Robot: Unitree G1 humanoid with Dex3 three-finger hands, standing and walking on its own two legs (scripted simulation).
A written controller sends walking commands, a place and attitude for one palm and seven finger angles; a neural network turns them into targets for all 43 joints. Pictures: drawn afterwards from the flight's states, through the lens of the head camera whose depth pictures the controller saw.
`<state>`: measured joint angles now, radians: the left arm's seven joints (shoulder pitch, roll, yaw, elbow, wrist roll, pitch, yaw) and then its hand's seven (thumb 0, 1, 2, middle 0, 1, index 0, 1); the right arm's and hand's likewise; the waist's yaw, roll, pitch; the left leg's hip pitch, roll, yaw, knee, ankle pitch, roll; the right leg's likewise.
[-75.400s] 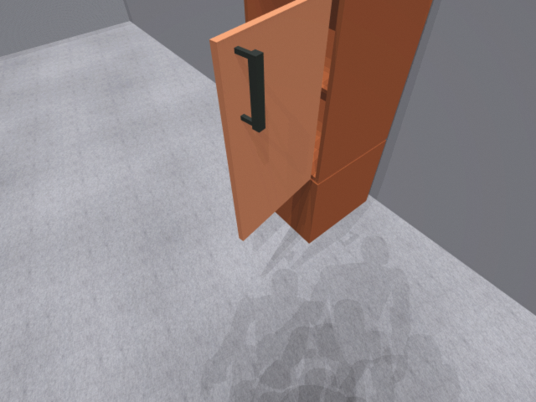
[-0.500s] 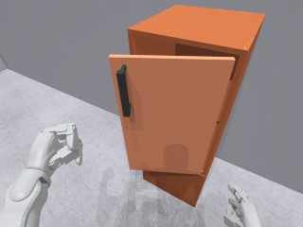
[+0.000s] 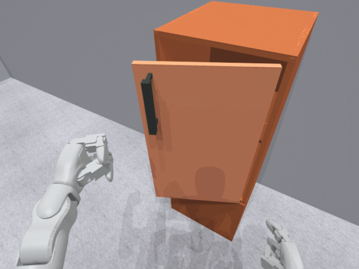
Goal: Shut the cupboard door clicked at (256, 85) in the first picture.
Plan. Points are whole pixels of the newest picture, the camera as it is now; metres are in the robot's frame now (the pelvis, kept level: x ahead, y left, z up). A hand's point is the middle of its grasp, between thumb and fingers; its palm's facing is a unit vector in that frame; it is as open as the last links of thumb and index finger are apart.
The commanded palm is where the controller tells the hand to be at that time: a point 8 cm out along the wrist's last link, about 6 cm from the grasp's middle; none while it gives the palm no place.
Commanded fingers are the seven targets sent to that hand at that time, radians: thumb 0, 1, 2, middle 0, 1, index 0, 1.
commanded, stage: bring the fist close to the handle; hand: left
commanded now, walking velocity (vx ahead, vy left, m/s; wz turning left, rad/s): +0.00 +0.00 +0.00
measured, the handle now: (151, 105) +0.46 +0.13 +0.15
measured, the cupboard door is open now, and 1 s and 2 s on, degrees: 25 25 14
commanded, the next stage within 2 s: push the door shut along its arc in 1.16 s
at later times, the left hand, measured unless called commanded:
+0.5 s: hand (138, 140) +0.33 +0.13 +0.16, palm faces +0.00 -1.00 -0.02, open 3.1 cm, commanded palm +0.31 +0.17 +0.16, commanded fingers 0.00 0.90 0.90 -1.30 -1.50 -1.30 -1.50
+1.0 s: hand (163, 130) +0.36 +0.08 +0.16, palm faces +0.00 -1.00 -0.02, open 3.1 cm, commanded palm +0.34 +0.13 +0.16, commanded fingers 0.00 0.90 0.90 -1.30 -1.50 -1.30 -1.50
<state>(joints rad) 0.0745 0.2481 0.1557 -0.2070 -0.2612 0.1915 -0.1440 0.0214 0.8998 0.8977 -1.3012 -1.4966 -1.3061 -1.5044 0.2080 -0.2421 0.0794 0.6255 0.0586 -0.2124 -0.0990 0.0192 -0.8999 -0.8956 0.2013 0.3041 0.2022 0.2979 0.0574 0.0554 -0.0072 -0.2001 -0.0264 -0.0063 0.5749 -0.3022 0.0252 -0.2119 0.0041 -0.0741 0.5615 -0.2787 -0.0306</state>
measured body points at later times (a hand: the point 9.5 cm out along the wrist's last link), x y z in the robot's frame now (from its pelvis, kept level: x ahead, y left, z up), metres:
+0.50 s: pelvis +0.02 +0.00 +0.00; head -0.01 -0.02 +0.45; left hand +0.32 +0.18 +0.16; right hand +0.21 -0.22 -0.07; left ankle +0.01 +0.10 -0.73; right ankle +0.02 -0.10 -0.73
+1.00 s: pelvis +0.02 -0.01 +0.00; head -0.01 -0.04 +0.45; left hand +0.36 +0.13 +0.16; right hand +0.19 -0.24 -0.09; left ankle +0.01 +0.10 -0.73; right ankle +0.02 -0.10 -0.73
